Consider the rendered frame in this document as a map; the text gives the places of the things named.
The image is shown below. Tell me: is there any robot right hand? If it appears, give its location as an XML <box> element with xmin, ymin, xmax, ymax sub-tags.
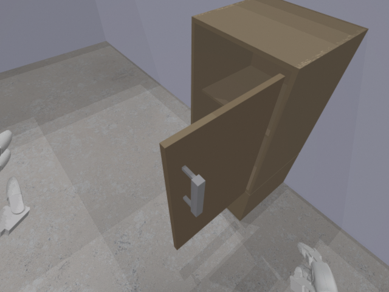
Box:
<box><xmin>290</xmin><ymin>242</ymin><xmax>338</xmax><ymax>292</ymax></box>

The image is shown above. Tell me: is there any handle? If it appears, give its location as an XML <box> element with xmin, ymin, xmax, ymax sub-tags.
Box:
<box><xmin>182</xmin><ymin>165</ymin><xmax>205</xmax><ymax>217</ymax></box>

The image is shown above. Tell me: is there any cupboard door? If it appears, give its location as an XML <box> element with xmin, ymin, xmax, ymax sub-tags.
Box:
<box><xmin>159</xmin><ymin>74</ymin><xmax>285</xmax><ymax>250</ymax></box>

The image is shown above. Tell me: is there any robot left hand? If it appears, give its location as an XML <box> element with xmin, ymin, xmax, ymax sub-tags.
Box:
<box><xmin>0</xmin><ymin>130</ymin><xmax>30</xmax><ymax>237</ymax></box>

